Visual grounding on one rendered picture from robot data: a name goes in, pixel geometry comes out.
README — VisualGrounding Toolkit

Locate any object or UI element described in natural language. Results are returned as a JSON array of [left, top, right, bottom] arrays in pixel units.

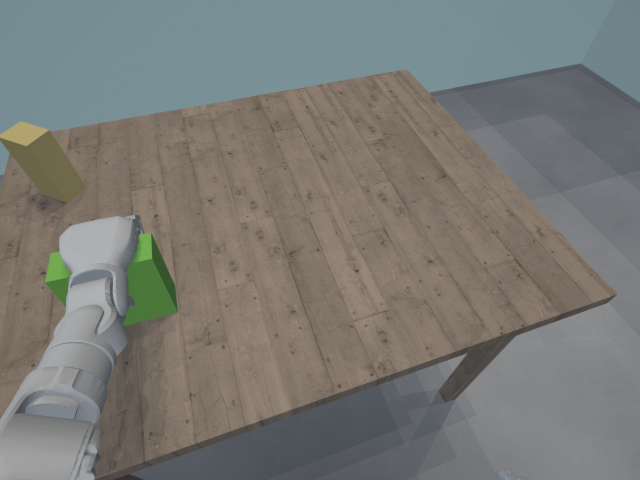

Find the robot left forearm
[[0, 264, 129, 435]]

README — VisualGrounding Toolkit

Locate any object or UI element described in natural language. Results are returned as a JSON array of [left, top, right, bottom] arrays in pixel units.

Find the robot left upper arm
[[0, 413, 104, 480]]

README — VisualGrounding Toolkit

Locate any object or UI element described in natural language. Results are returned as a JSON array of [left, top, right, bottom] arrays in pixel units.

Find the robot left hand
[[59, 215, 145, 311]]

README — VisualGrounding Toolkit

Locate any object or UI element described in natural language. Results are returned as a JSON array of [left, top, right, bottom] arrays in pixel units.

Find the sponge
[[45, 232, 178, 326]]

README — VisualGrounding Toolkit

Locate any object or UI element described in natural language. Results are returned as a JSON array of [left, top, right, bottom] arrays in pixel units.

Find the table
[[0, 69, 617, 480]]

